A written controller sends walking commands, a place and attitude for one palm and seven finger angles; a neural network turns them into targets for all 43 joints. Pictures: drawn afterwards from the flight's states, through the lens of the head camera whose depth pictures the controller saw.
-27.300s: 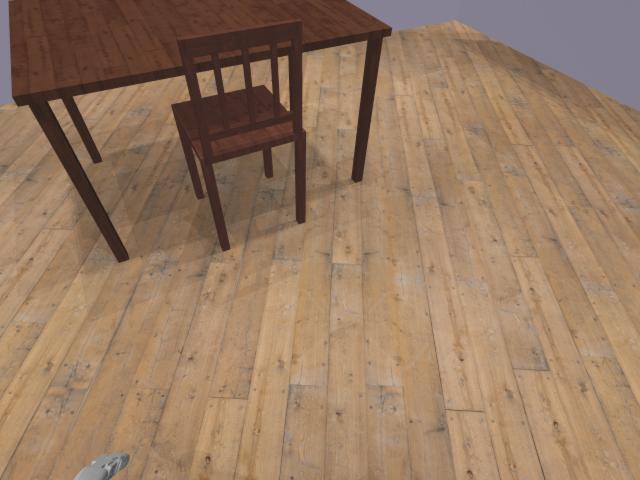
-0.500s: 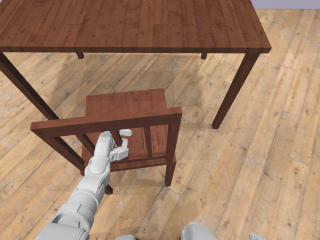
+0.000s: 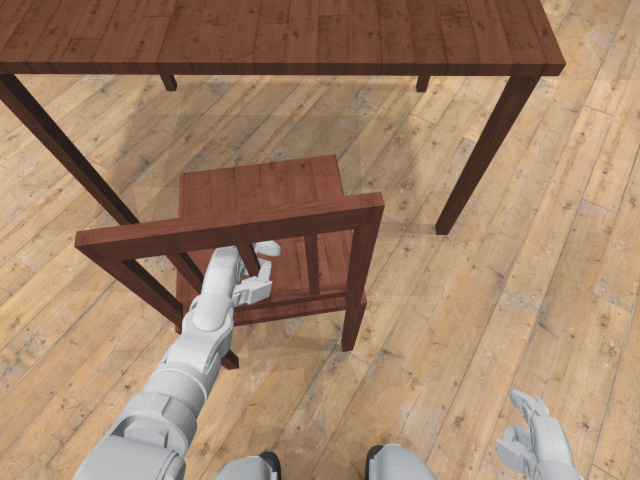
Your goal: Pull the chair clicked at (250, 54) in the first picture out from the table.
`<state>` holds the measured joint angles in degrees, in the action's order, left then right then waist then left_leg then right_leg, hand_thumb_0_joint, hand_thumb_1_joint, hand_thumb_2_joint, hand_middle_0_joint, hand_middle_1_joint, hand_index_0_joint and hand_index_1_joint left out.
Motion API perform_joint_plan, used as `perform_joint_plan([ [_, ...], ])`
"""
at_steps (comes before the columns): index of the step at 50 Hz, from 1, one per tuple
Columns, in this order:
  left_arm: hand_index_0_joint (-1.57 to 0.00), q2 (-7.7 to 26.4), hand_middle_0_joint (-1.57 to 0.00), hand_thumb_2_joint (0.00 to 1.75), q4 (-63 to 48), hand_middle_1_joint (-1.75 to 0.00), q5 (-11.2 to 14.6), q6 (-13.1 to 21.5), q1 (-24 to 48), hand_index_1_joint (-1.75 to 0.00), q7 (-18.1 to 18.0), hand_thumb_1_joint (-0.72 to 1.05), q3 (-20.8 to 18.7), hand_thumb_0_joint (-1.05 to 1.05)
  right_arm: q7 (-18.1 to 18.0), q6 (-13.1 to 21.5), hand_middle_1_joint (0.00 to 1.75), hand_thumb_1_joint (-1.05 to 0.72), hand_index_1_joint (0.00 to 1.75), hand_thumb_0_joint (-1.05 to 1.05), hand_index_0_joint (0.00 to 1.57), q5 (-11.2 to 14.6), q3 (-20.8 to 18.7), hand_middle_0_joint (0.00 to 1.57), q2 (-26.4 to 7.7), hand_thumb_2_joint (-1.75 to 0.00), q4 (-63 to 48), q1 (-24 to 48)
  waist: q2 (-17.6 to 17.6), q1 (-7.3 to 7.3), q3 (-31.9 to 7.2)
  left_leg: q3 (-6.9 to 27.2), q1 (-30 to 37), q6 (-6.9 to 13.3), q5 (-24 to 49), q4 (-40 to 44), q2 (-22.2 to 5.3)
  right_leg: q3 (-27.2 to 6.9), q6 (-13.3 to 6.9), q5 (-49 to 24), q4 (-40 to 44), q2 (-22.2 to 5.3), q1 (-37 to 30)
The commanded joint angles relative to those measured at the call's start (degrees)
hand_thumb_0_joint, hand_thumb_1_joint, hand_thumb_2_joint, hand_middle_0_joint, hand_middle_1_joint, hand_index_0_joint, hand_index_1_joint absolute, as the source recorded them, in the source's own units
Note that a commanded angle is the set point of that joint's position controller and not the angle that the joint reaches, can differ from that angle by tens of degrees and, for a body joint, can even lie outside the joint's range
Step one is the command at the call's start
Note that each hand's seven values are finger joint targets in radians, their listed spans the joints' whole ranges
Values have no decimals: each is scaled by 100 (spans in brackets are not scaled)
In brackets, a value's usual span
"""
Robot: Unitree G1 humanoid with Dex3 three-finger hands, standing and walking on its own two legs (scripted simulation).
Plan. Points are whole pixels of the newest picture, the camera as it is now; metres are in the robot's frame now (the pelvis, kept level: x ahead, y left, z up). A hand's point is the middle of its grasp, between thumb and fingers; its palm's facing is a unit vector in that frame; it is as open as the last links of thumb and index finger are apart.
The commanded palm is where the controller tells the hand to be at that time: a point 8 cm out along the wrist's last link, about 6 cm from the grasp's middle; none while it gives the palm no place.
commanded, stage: step backward, pulling the chair out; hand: left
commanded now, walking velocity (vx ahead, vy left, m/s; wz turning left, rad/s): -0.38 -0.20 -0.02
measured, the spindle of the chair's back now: (256, 273) +0.39 +0.11 -0.10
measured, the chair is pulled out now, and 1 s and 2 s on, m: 0.31 0.44 0.54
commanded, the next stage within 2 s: stop walking, hand still on the chair in 1.26 s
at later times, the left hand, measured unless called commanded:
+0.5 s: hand (266, 314) +0.31 +0.08 -0.06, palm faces -0.11 -0.98 -0.18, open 4.9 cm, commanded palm +0.28 +0.14 -0.07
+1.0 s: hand (256, 377) +0.23 +0.09 -0.05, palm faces -0.11 -0.98 -0.18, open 5.0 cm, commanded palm +0.21 +0.15 -0.06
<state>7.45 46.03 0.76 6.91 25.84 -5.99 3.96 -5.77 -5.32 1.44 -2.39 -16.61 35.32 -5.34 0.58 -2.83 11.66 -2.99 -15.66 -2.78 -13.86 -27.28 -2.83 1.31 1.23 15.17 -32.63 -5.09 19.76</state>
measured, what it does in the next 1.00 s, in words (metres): walks backwards: left foot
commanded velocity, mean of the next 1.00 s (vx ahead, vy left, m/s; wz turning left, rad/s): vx -0.38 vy -0.06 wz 0.04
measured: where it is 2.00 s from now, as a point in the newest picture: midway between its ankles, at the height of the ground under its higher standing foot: outside the picture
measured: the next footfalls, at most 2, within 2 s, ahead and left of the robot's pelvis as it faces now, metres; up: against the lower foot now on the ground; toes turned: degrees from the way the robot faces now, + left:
left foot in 0.50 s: -0.05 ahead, +0.17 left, +0.00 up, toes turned +4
left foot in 1.06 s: -0.17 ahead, +0.17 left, +0.00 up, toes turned +3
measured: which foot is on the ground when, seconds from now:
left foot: down 0.00-0.18, up 0.20-0.48, down 0.50-0.72, up 0.74-1.00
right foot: down 0.00-1.00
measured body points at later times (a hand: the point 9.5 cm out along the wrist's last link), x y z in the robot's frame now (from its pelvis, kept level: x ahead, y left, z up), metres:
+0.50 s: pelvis -0.05 +0.01 +0.00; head +0.06 -0.02 +0.44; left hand +0.31 +0.13 -0.04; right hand +0.05 -0.28 -0.13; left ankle -0.09 +0.16 -0.73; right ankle +0.01 -0.11 -0.73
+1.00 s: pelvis -0.12 +0.01 +0.01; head -0.02 -0.02 +0.44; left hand +0.23 +0.14 -0.04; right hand +0.00 -0.24 -0.14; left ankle -0.16 +0.18 -0.70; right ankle -0.05 -0.09 -0.73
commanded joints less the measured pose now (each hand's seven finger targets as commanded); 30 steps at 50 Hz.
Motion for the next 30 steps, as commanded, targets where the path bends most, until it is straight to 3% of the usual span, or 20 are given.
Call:
perform_joint_plan([
  [1,-50,202,-50,90,-1447,-145,-79,465,897,-145,169,90,18,0,221,214,30,-90,30,0,20,-220,-99,20,-385,-90,-414,-643,-1993,0,-2879,809,2991,846,7103,-159,-1415,183,-139,852,-614,364,615],
  [4,-50,334,-50,90,-1436,-145,-77,488,732,-145,155,90,-130,0,339,267,30,-90,30,0,20,-178,-133,20,-368,-90,-440,-668,-1830,17,-2873,600,2924,780,6541,-447,-1328,221,-179,421,-36,392,341],
  [6,-50,482,-50,90,-1410,-145,-46,499,497,-145,150,90,-288,0,348,285,30,-90,30,0,20,-125,-107,20,-350,-90,-476,-652,-1559,41,-2913,581,2455,633,5884,-736,-1275,227,-207,-475,832,426,-407],
  [7,-50,545,-50,90,-1435,-145,-49,521,493,-145,148,90,-342,0,342,287,30,-90,30,0,20,-88,-88,20,-312,-90,-520,-591,-1361,79,-2892,487,1976,508,5189,-1037,-1167,152,-245,-1414,1296,327,-997],
  [8,-50,670,-50,90,-1432,-145,-47,555,475,-145,143,90,-440,0,280,305,30,-90,30,0,20,-10,-76,20,-209,-90,-545,-597,-425,87,-2985,213,1199,254,3563,-1578,-772,-26,-353,-3489,1417,-14,-1842],
  [9,-50,812,-50,90,-1320,-145,35,603,537,-145,122,90,-528,0,165,346,30,-90,30,0,20,61,-85,20,-151,-90,-572,-616,1028,58,-3144,-43,-36,-23,-74,-2335,-120,-774,-817,-5832,1039,-935,-2660],
  [10,-50,1005,-50,90,-811,-145,106,487,92,-145,94,90,-695,0,81,396,30,-90,30,0,20,119,-145,20,-298,-90,-577,-546,1635,212,-3221,410,-541,-23,-1912,-3246,206,-1152,-948,-7198,779,-1573,-2623],
  [11,-50,849,-50,90,-794,-145,72,446,310,-145,89,90,-572,0,88,457,30,-90,30,0,20,87,-60,20,-285,-90,-520,-401,1308,210,-3080,856,-810,-4,-2010,-3542,107,-987,-898,-6749,711,-1784,-2390],
  [13,-50,784,-50,90,-822,-145,-39,522,573,-145,28,90,-621,0,89,500,30,-90,30,0,20,-39,122,20,-96,-90,-314,-227,376,154,-2941,867,-1041,-103,-1657,-3303,43,-701,-1089,-5681,743,-1639,-2386],
  [14,-50,881,-50,90,-634,-145,-42,538,461,-145,-36,90,-777,0,72,468,30,-90,30,0,20,-59,154,20,-62,-90,-205,-237,289,178,-2988,752,-1065,-126,-1602,-3063,79,-637,-1052,-5766,665,-1520,-2534],
  [15,-50,993,-50,90,-490,-145,-47,505,446,-145,-78,90,-838,0,57,441,30,-90,30,0,20,-41,145,20,-160,-90,-157,-257,305,196,-2915,685,-1019,-132,-1577,-2751,59,-592,-1049,-5782,625,-1570,-2512],
  [19,-50,666,-50,90,-503,-145,48,425,665,-145,-82,90,-512,0,-52,346,30,-90,30,0,20,25,99,20,-236,-90,-148,-433,911,200,-3065,467,-671,-96,-1281,-1523,104,-630,-1013,-5824,619,-1505,-2606],
  [21,-50,564,-50,90,-417,-145,61,376,578,-145,-74,90,-381,0,-110,251,30,-90,30,0,20,29,97,20,-289,-90,-136,-531,832,158,-3066,336,-365,-91,-631,-574,24,-440,-894,-5469,536,-1329,-2547],
  [23,-50,452,-50,90,-672,-145,102,375,607,-145,-32,90,-158,0,-168,132,30,-90,30,0,20,33,31,20,-384,-90,-192,-549,713,88,-3154,228,196,-51,610,373,-210,-263,-669,-5057,262,-1061,-2451],
  [24,-50,400,-50,90,-899,-145,129,372,643,-145,-9,90,-50,0,-191,84,30,-90,30,0,20,39,-42,20,-473,-90,-258,-558,437,52,-3183,311,786,80,2282,624,-527,-64,-426,-4569,76,-756,-2048],
  [25,-50,346,-50,90,-1067,-145,150,364,633,-145,26,90,13,0,-164,45,30,-90,30,0,20,43,-129,20,-647,-90,-382,-542,-227,62,-3057,821,1295,362,3845,504,-1031,82,-212,-3503,-67,-286,-1366],
  [26,-50,87,-50,90,-1186,-145,102,382,622,-145,90,90,159,0,-58,-22,30,-90,30,0,20,11,-151,20,-626,-90,-434,-700,-643,8,-3114,994,1657,589,4990,286,-1308,86,-144,-2176,-309,29,-920],
  [27,-50,-61,-50,90,-1236,-145,55,433,615,-145,158,90,259,0,83,-17,30,-90,30,0,20,43,-158,20,-533,-90,-415,-785,-685,-51,-3077,789,2007,674,5534,223,-1397,71,-174,-931,-373,205,-585],
  [29,-50,-3,-50,90,-1724,-145,-41,483,745,-145,199,90,201,0,164,124,30,-90,30,0,20,-170,-86,20,-371,-90,-483,-587,-1977,-38,-2818,922,2386,804,6540,146,-1565,238,-198,456,-714,292,198],
  [30,-50,124,-50,90,-1818,-145,-77,472,677,-145,213,90,114,0,226,182,30,-90,30,0,20,-235,-94,20,-354,-90,-441,-576,-2232,19,-2814,876,2538,843,6762,31,-1587,222,-213,740,-845,318,366],
])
